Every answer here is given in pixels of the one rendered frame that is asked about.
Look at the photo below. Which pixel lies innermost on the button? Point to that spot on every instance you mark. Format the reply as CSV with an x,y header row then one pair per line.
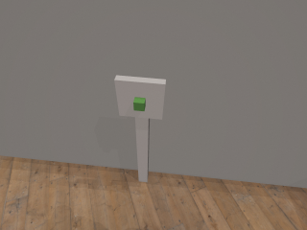
x,y
139,104

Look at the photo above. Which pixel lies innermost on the panel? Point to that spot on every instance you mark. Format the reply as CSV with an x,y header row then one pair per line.
x,y
153,90

